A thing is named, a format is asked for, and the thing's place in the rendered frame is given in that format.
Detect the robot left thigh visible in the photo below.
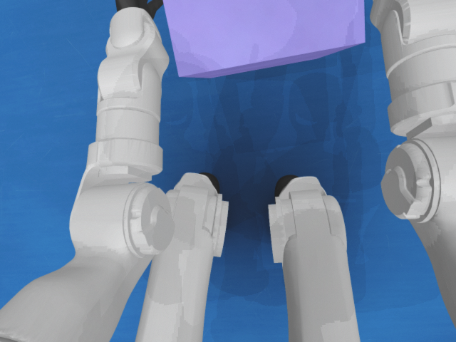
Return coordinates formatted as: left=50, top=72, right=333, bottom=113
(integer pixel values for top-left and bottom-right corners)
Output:
left=135, top=185, right=229, bottom=342

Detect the robot left hand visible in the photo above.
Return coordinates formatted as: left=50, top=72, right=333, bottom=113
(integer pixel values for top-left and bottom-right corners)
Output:
left=115, top=0, right=163, bottom=19

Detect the robot left upper arm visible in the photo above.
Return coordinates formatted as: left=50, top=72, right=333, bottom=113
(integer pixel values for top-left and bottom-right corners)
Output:
left=0, top=182, right=175, bottom=342

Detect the robot left forearm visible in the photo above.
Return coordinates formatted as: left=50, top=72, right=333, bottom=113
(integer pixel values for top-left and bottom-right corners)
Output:
left=69, top=7, right=169, bottom=229

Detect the robot right forearm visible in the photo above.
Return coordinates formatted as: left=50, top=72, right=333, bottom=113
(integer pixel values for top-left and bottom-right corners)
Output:
left=370, top=0, right=456, bottom=140

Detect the robot right upper arm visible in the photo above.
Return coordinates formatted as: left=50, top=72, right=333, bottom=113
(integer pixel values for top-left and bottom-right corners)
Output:
left=381, top=136, right=456, bottom=328

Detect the robot right foot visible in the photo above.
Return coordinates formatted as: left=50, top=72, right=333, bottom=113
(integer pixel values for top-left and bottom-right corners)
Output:
left=274, top=175, right=298, bottom=204

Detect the carton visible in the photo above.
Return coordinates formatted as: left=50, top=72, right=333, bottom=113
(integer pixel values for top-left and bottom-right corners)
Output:
left=163, top=0, right=366, bottom=78

